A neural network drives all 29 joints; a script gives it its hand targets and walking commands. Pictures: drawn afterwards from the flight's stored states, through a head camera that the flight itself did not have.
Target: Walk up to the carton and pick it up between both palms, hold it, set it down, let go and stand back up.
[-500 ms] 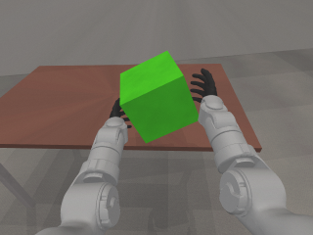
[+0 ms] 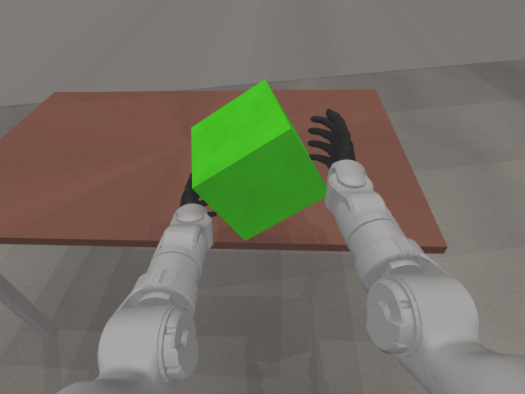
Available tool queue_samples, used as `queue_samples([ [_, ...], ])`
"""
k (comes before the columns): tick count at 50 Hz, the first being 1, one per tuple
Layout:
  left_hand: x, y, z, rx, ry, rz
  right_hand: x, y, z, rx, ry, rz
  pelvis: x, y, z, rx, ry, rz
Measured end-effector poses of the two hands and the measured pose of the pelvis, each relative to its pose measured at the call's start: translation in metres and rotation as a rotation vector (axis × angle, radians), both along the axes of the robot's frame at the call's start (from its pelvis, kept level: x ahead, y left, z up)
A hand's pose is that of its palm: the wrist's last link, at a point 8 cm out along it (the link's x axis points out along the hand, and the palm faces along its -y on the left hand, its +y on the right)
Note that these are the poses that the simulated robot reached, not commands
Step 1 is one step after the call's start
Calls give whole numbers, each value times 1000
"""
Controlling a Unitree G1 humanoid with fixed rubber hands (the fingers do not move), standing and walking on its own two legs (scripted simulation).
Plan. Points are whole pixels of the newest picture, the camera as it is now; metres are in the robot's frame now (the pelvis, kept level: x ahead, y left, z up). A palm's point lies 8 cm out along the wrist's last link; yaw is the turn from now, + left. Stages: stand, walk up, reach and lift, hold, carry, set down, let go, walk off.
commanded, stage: set down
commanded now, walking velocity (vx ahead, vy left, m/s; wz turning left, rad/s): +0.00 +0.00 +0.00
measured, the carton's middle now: (255, 158) +0.50 +0.05 +0.13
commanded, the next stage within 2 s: none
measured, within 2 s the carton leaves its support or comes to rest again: neither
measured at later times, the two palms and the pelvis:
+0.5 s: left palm (196, 214) +0.40 +0.15 +0.08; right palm (339, 166) +0.43 -0.08 +0.16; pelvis +0.01 +0.00 +0.00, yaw +0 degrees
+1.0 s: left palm (198, 216) +0.41 +0.15 +0.07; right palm (339, 174) +0.45 -0.09 +0.13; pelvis +0.02 +0.00 +0.00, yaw +0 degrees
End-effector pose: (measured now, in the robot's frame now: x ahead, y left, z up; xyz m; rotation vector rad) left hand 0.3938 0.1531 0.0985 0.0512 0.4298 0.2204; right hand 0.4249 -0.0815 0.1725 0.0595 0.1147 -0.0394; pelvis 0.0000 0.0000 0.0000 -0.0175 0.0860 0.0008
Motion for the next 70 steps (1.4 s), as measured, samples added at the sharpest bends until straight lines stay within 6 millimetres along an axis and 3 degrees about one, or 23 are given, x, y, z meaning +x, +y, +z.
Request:
queue_samples([
  [38,14,-2,-20,-9,6,-2,17,-5,-24,10,31,13,15,0,1,0,21,1],
  [70,35,-2,-47,-26,16,14,35,-15,-71,13,87,27,39,-2,1,2,54,2],
])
